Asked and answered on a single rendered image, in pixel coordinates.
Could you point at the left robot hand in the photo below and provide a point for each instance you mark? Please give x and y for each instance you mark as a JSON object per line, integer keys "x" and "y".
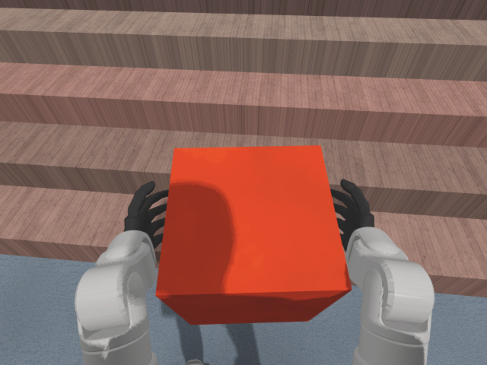
{"x": 140, "y": 217}

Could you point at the carton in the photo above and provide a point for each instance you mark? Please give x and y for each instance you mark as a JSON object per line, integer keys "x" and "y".
{"x": 250, "y": 236}

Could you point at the robot left forearm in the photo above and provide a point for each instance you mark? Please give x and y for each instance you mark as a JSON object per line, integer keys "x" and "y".
{"x": 110, "y": 303}

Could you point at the right robot hand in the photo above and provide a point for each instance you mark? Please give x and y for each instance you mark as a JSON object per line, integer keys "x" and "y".
{"x": 357, "y": 214}

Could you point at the robot right forearm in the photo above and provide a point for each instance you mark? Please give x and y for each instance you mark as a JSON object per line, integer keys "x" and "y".
{"x": 397, "y": 301}

